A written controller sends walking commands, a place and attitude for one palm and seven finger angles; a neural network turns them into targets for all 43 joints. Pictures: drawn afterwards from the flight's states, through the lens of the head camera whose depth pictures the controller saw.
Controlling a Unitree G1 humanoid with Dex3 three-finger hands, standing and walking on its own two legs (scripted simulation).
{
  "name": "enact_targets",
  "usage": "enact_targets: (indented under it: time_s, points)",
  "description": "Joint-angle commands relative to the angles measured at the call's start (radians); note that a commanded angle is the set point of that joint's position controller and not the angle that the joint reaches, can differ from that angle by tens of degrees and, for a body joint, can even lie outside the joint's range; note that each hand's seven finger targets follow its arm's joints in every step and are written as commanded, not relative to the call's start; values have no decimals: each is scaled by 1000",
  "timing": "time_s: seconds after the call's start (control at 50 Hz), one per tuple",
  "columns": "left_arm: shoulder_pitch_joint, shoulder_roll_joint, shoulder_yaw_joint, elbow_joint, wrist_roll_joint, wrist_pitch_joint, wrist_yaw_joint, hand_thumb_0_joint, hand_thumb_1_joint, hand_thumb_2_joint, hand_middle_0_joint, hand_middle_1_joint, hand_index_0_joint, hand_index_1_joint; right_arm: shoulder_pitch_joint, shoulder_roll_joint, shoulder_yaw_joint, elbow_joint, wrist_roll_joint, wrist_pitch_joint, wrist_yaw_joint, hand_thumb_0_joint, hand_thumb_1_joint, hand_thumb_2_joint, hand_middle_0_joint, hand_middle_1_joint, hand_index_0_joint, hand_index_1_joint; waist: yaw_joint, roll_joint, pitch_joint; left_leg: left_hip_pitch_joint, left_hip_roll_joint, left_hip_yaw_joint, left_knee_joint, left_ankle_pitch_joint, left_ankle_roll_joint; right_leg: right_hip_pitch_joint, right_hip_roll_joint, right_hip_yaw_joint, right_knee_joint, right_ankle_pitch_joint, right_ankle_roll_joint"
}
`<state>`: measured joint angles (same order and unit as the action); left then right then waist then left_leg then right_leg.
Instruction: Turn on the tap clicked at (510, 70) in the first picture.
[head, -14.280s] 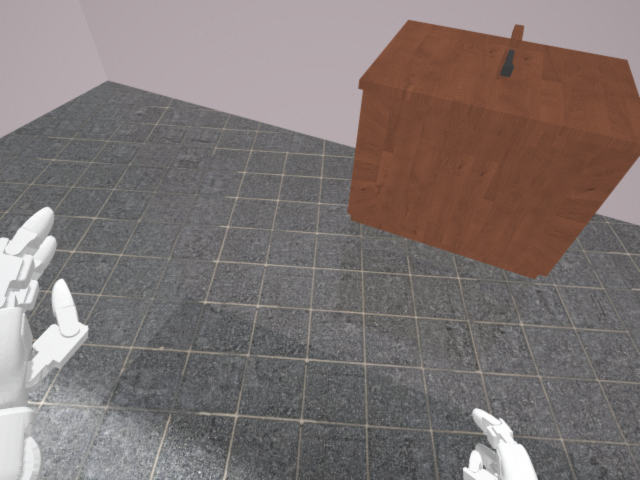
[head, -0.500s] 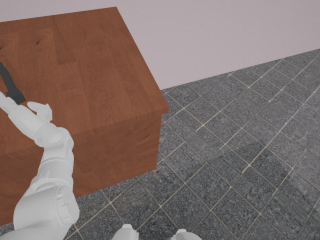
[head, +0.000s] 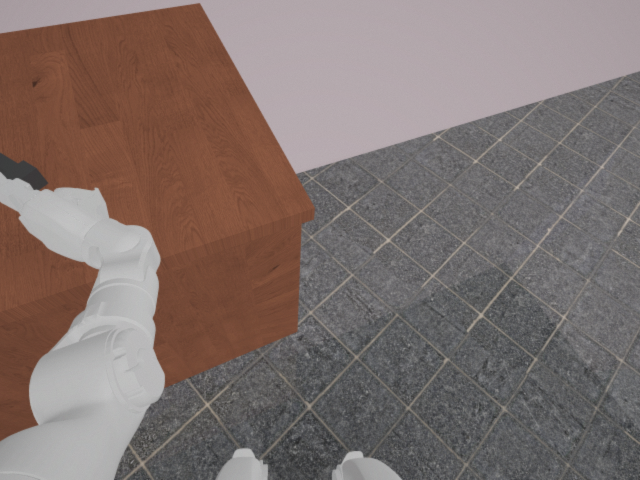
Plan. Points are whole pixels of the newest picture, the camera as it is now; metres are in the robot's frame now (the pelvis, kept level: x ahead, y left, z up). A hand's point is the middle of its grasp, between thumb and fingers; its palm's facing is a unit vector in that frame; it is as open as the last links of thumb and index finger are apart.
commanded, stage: push the lever round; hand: left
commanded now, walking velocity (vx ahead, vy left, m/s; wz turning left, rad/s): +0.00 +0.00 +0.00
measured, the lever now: (26, 178) +0.49 +0.34 +0.07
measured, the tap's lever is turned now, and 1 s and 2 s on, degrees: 34 48 48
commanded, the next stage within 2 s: lift the hand up off the lever in 0.48 s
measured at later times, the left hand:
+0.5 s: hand (95, 177) +0.51 +0.27 +0.05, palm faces +0.86 -0.49 -0.14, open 8.2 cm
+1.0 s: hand (91, 176) +0.51 +0.27 +0.06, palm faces +0.85 -0.52 -0.13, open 8.2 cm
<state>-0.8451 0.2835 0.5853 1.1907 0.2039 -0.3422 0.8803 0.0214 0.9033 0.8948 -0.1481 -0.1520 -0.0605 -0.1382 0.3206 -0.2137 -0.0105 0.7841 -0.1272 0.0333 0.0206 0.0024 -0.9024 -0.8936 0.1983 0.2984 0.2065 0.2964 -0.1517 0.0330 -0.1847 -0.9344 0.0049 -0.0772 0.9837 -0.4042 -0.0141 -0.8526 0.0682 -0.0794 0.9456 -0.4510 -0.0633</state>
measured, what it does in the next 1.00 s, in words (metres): stands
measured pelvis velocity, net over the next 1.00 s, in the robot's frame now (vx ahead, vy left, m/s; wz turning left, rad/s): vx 0.03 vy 0.01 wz -0.01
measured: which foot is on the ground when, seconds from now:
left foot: down 0.00-1.00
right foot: down 0.00-1.00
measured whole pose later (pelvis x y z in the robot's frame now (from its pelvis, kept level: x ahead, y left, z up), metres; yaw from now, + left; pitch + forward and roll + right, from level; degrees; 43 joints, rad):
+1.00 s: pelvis +0.03 +0.01 +0.01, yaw -1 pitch +20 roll -2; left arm -0.80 0.27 0.60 1.08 0.17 -0.26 0.82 0.11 0.88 0.87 -0.15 -0.15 -0.13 -0.14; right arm 0.36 -0.22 -0.03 0.79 -0.14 0.03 0.07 0.00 -0.90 -0.89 0.20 0.30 0.21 0.30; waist -0.14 0.04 -0.18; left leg -0.86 0.01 -0.06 0.96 -0.45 0.00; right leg -0.77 0.07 -0.06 0.89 -0.48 -0.05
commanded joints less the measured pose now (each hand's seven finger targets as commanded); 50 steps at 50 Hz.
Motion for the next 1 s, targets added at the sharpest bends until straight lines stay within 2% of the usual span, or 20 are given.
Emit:
enact_targets:
  time_s: [0.0,0.02,0.04,0.08,0.1,0.14,0.18,0.26,0.32,0.36,0.42,0.44,0.46,0.52,0.56,0.6,0.74,0.88,0.9,0.98]
  points:
    - [-477,331,-3,-180,58,-16,-21,0,900,900,-150,-150,-150,-150,119,-162,-47,-58,-7,-26,-14,0,-900,-900,200,300,200,300,-15,27,-338,176,-5,27,-94,122,61,197,-45,88,-173,207,61]
    - [-479,321,-11,-186,59,-16,-19,0,900,900,-150,-150,-150,-150,120,-159,-47,-62,-7,-30,-12,0,-900,-900,200,300,200,300,-19,30,-343,180,-5,32,-92,135,63,199,-43,88,-173,226,64]
    - [-450,318,-8,-174,56,-12,-22,0,900,900,-150,-150,-150,-150,123,-156,-45,-65,-7,-31,-9,0,-900,-900,200,300,200,300,-9,25,-349,162,-7,35,-85,138,64,214,-45,93,-171,242,65]
    - [-475,348,4,-177,64,-14,-22,0,900,900,-150,-150,-150,-150,132,-160,-46,-63,-7,-32,-12,0,-900,-900,200,300,200,300,-20,4,-359,144,-4,38,-77,141,65,230,-49,99,-167,265,70]
    - [-471,354,15,-184,66,-15,-23,0,900,900,-150,-150,-150,-150,139,-159,-46,-61,-8,-35,-9,0,-900,-900,200,300,200,300,-9,42,-365,161,-4,36,-79,152,62,222,-47,96,-161,266,66]
    - [-468,326,-7,-207,63,-21,-25,0,900,900,-150,-150,-150,-150,143,-157,-48,-60,-8,-39,-2,0,-900,-900,200,300,200,300,-9,78,-397,200,-2,39,-73,185,60,212,-43,91,-156,288,63]
    - [-456,322,-8,-196,55,-18,-33,0,900,900,-150,-150,-150,-150,156,-160,-48,-55,-9,-45,4,0,-900,-900,200,300,200,300,-12,58,-396,194,0,39,-65,201,59,222,-42,89,-153,317,65]
    - [-445,279,-29,-210,27,-19,-55,0,900,900,-150,-150,-150,-150,179,-165,-55,-43,-8,-45,14,0,-900,-900,200,300,200,300,-15,84,-420,264,3,36,-66,276,52,217,-35,75,-146,368,61]
    - [-470,263,-43,-219,19,-20,-61,0,900,900,-150,-150,-150,-150,193,-168,-58,-32,-8,-42,18,0,-900,-900,200,300,200,300,-26,89,-403,291,5,29,-67,311,48,200,-32,66,-142,382,58]
    - [-455,277,-24,-199,16,-12,-60,0,900,900,-150,-150,-150,-150,193,-171,-58,-30,-9,-40,20,0,-900,-900,200,300,200,300,-26,55,-385,264,3,32,-62,308,52,213,-33,68,-142,400,62]
    - [-478,283,-30,-209,30,-8,-58,0,900,900,-150,-150,-150,-150,200,-175,-58,-27,-11,-35,22,0,-900,-900,200,300,200,300,-30,87,-385,279,4,32,-61,333,50,199,-35,67,-135,412,59]
    - [-472,300,-14,-215,33,-9,-56,0,900,900,-150,-150,-150,-150,208,-175,-58,-28,-13,-35,25,0,-900,-900,200,300,200,300,-21,84,-396,286,5,31,-60,352,49,207,-34,63,-131,427,59]
    - [-469,293,-23,-224,37,-11,-56,0,900,900,-150,-150,-150,-150,210,-175,-60,-29,-14,-32,26,0,-900,-900,200,300,200,300,-22,75,-405,298,6,29,-57,375,48,212,-33,62,-127,447,58]
    - [-483,262,-48,-244,45,-13,-59,0,900,900,-150,-150,-150,-150,215,-176,-62,-27,-17,-29,34,0,-900,-900,200,300,200,300,-25,123,-421,357,13,22,-49,443,39,175,-29,52,-114,459,52]
    - [-459,253,-43,-258,39,-16,-59,0,900,900,-150,-150,-150,-150,220,-176,-66,-26,-19,-27,39,0,-900,-900,200,300,200,300,-19,109,-440,385,16,20,-43,492,35,185,-25,48,-113,484,52]
    - [-422,274,-14,-283,31,-19,-60,0,900,900,-150,-150,-150,-150,221,-177,-68,-33,-17,-22,38,0,-900,-900,200,300,200,300,2,116,-462,396,15,20,-43,525,32,215,-26,51,-105,515,51]
    - [-434,201,-63,-329,16,-7,-61,0,900,900,-150,-150,-150,-150,201,-171,-70,-34,-14,-19,44,0,-900,-900,200,300,200,300,-6,109,-427,434,17,12,-64,524,27,204,-19,38,-124,473,51]
    - [-405,207,-51,-347,17,5,-52,0,900,900,-150,-150,-150,-150,186,-168,-70,-33,-13,-21,44,0,-900,-900,200,300,200,300,5,101,-413,430,14,11,-78,509,25,230,-21,37,-133,468,49]
    - [-417,223,-41,-356,21,7,-51,0,900,900,-150,-150,-150,-150,186,-171,-69,-31,-13,-20,42,0,-900,-900,200,300,200,300,9,132,-413,446,16,10,-80,517,21,219,-22,38,-132,460,47]
    - [-416,223,-41,-358,20,15,-46,0,900,900,-150,-150,-150,-150,180,-170,-69,-34,-12,-23,42,0,-900,-900,200,300,200,300,8,94,-397,430,13,12,-92,489,25,242,-21,38,-144,453,48]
